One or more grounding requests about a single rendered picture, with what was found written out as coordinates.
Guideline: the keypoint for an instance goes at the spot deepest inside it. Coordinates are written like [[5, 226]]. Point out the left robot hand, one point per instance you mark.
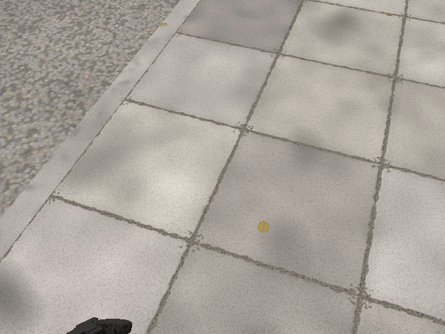
[[103, 326]]

